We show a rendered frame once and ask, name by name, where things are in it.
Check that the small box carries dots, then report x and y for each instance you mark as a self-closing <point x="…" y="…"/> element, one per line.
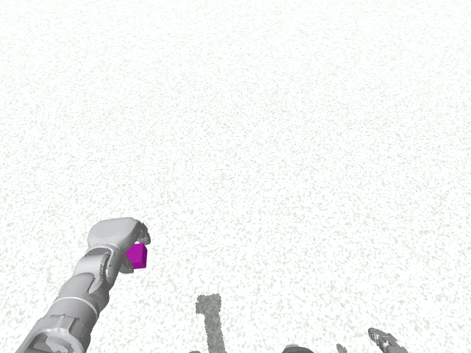
<point x="137" y="254"/>

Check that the left robot hand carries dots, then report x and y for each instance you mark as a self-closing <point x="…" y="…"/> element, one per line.
<point x="121" y="233"/>

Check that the left robot arm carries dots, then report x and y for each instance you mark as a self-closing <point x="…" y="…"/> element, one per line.
<point x="67" y="326"/>

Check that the right robot hand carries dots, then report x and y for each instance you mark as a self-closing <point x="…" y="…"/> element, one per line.
<point x="387" y="342"/>

